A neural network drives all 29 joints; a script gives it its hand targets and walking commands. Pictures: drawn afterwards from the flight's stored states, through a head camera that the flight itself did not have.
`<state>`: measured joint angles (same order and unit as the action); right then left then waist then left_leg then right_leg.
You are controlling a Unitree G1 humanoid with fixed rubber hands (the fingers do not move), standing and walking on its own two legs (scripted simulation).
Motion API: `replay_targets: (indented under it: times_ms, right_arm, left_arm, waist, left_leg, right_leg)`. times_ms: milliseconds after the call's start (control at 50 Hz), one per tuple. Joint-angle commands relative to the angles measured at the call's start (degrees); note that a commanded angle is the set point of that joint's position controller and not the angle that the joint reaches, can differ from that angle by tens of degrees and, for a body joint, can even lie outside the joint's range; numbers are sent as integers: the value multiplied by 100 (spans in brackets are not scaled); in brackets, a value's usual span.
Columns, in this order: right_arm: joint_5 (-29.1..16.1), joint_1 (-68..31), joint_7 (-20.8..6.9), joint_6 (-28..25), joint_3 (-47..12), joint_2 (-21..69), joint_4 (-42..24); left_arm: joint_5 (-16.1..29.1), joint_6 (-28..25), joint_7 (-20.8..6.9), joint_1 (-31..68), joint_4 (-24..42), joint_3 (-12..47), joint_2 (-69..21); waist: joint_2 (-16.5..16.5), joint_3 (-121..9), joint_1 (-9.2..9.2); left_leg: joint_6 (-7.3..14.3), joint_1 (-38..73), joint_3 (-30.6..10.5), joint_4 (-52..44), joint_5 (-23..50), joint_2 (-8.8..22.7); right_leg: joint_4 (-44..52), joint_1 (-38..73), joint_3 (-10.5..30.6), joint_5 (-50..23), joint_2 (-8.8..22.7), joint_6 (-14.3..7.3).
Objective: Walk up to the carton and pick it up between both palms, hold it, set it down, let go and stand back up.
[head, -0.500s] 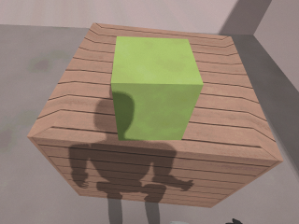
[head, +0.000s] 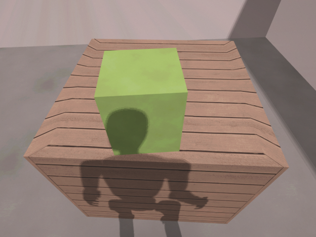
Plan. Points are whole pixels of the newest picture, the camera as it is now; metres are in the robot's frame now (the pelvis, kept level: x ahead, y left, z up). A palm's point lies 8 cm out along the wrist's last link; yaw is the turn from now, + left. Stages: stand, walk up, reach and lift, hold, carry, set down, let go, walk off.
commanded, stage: walk up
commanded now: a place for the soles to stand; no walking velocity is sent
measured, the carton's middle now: (143, 103) +0.49 +0.05 +0.07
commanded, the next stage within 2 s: none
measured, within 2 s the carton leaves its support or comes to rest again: neither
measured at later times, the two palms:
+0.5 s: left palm out of the picture +0.08 +0.31 -0.11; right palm out of the picture +0.08 -0.23 -0.11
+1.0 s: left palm out of the picture +0.12 +0.34 -0.11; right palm out of the picture +0.07 -0.16 -0.11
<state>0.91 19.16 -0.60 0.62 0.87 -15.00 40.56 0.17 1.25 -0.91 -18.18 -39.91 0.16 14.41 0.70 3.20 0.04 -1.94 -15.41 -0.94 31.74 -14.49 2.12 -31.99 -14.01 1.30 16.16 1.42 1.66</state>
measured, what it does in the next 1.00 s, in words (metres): shifts its weight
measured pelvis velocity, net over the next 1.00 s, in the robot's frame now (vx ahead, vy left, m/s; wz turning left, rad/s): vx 0.03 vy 0.10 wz -0.12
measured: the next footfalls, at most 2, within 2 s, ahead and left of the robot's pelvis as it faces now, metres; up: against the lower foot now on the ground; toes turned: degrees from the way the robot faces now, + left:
none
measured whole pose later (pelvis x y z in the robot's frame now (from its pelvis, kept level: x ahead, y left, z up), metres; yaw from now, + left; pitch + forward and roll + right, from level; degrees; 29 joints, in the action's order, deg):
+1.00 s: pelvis +0.03 +0.10 +0.00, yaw -7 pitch -1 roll +0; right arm 0.4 17.3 -0.3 1.8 -0.9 -14.8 41.2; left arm -0.8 0.1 1.7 -20.6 -40.5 -0.6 14.0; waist 0.4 3.1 -0.6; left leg 6.0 -13.7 8.2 32.0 -18.0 -2.7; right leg -32.4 -14.8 6.0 16.9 2.4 1.8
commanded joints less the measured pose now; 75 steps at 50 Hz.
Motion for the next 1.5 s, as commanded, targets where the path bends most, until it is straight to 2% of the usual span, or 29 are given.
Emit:
replay_targets:
  times_ms: [0,20,100,240,260,300,360,420,460,500,540,580,620,660,680,720,760,800,860,900,920,1020,1080,1100,1220,1280,1320,1440,1480]
  right_arm:
    - [-2,-81,44,-208,217,-801,-602]
    - [-74,5,59,-202,222,-790,-571]
    - [-43,-2,49,-183,176,-833,-520]
    - [-3,-68,71,-153,196,-980,-574]
    - [29,-49,-26,-14,217,-1058,-466]
    - [81,-164,-104,104,211,-891,-606]
    - [144,-198,-124,146,225,-780,-652]
    - [103,161,-166,20,235,-773,-571]
    - [105,4,-175,24,341,-1150,-578]
    - [97,-220,-146,80,305,-1237,-545]
    - [42,-304,-94,119,204,-986,-606]
    - [17,-383,-69,81,167,-810,-651]
    - [-19,-207,-37,31,103,-843,-673]
    - [10,17,8,50,115,-728,-611]
    - [-3,37,-4,32,111,-700,-592]
    - [-46,153,7,-22,213,-1078,-582]
    - [6,38,46,-34,188,-1047,-525]
    - [-11,113,61,-23,162,-1056,-472]
    - [-41,-60,82,-42,98,-936,-441]
    - [-74,140,82,-32,149,-946,-339]
    - [-58,154,75,-4,129,-937,-277]
    - [-60,-52,86,59,90,-865,-260]
    - [-7,-146,71,59,129,-873,-172]
    - [-51,-13,89,45,123,-1006,-72]
    - [-43,133,110,37,86,-933,21]
    - [47,65,94,21,108,-964,101]
    - [-18,190,61,31,133,-925,153]
    - [9,260,72,42,143,-880,141]
    - [50,211,61,53,87,-779,242]
  left_arm:
    - [0,-177,64,-58,501,-276,873]
    - [7,-169,65,-88,455,-291,993]
    - [14,-167,75,-56,529,-264,858]
    - [-23,-130,60,123,541,-282,821]
    - [-80,-220,181,-377,562,-325,959]
    - [-152,-278,281,-566,467,-509,1391]
    - [-204,-215,355,-422,550,-630,1469]
    - [-172,-221,299,-78,714,-570,1220]
    - [-65,-165,284,-140,762,-396,652]
    - [-22,-164,340,-469,712,-356,476]
    - [-145,-213,379,-652,691,-380,527]
    - [-127,-329,396,-1050,573,-347,637]
    - [-208,-373,367,-1032,613,-446,1077]
    - [-168,-255,335,-615,617,-484,1216]
    - [-162,-220,326,-370,702,-453,1104]
    - [-92,-142,274,-367,731,-335,683]
    - [-126,-116,276,-700,572,-298,632]
    - [-46,-158,289,-712,498,-260,565]
    - [-129,-304,313,-648,447,-298,687]
    - [-93,-286,301,-467,385,-343,765]
    - [-44,-258,298,-575,332,-325,728]
    - [-185,-162,358,-515,166,-333,685]
    - [-78,-161,358,-547,114,-329,532]
    - [-101,-211,333,-579,58,-310,646]
    - [-112,-222,358,-394,-3,-346,740]
    - [-119,-284,375,-435,84,-283,604]
    - [-113,-304,369,-490,-18,-364,873]
    - [-113,-273,391,-417,3,-356,816]
    - [-115,-295,391,-493,-28,-349,743]
  waist:
    - [19,-351,26]
    - [-273,-438,-33]
    - [230,-374,-44]
    - [59,-242,-37]
    - [341,-325,-66]
    - [-683,-75,69]
    - [-746,38,46]
    - [-763,-83,-206]
    - [338,2,-155]
    - [458,131,-77]
    - [799,199,19]
    - [667,-434,216]
    - [-261,-860,139]
    - [-436,-332,-69]
    - [-731,-157,-131]
    - [153,-165,-136]
    - [449,-59,-74]
    - [587,70,-33]
    - [260,-383,4]
    - [30,-431,-126]
    - [287,-555,-137]
    - [32,29,-37]
    - [500,77,36]
    - [150,133,-50]
    - [58,-84,-187]
    - [-229,-120,-24]
    - [-517,-162,-126]
    - [-168,-61,-130]
    - [-470,-147,-38]
  left_leg:
    - [353,94,-268,-478,340,223]
    - [367,230,-258,-415,356,213]
    - [419,329,-245,-390,622,344]
    - [421,151,-230,-570,666,406]
    - [450,-13,-62,-224,20,173]
    - [256,-658,24,460,-527,-76]
    - [182,-795,58,753,-792,-15]
    - [272,215,-185,-109,90,94]
    - [730,110,-1044,-1085,-583,636]
    - [1257,-277,-1457,-1303,-479,1045]
    - [1294,-281,-1078,-1108,340,947]
    - [883,-370,-560,-552,854,626]
    - [357,-264,-246,416,1279,394]
    - [364,62,-128,138,212,150]
    - [428,336,-151,-252,155,215]
    - [741,414,-997,-1203,30,797]
    - [854,421,-1377,-1330,564,1209]
    - [742,424,-842,-1286,973,1009]
    - [496,390,-337,-647,2461,726]
    - [273,626,-46,-636,2088,551]
    - [381,625,-142,-751,1918,507]
    - [511,-206,-519,-1400,51,686]
    - [524,158,-206,-1449,-94,576]
    - [465,203,-205,-1349,207,597]
    - [369,438,-357,-1401,428,793]
    - [615,423,94,-935,452,452]
    - [466,693,140,-808,399,437]
    - [506,743,179,-755,601,432]
    - [489,600,246,-669,315,353]
  right_leg:
    - [632,35,447,-469,389,-424]
    - [612,70,497,-679,393,-399]
    - [528,-17,421,-865,309,-350]
    - [334,-2,370,-931,178,-280]
    - [450,-57,734,-332,310,-351]
    - [1024,161,1681,426,1063,-853]
    - [1173,-52,2187,390,1463,-1255]
    - [646,-638,1208,-61,829,-767]
    - [-389,-793,77,500,-185,-296]
    - [-819,-601,-48,803,-298,-237]
    - [-613,-474,-9,596,-223,-255]
    - [414,534,526,-172,101,-391]
    - [420,804,1616,-1295,841,-746]
    - [618,-199,1796,-573,1026,-991]
    - [523,-465,1260,-592,740,-761]
    - [-426,-756,348,113,-78,-323]
    - [-206,-672,246,476,-54,-148]
    - [-133,-631,314,74,-58,-220]
    - [135,76,549,-1208,250,-355]
    - [-45,-56,584,-1451,259,-382]
    - [-75,-38,549,-1236,224,-334]
    - [77,108,392,-247,109,-253]
    - [162,-151,479,-343,104,-240]
    - [188,-206,425,-553,143,-243]
    - [274,-143,612,-446,107,-244]
    - [428,10,783,-1104,299,-430]
    - [544,-237,1031,-1349,406,-548]
    - [431,-391,1010,-1535,336,-496]
    - [532,-204,1124,-1241,424,-535]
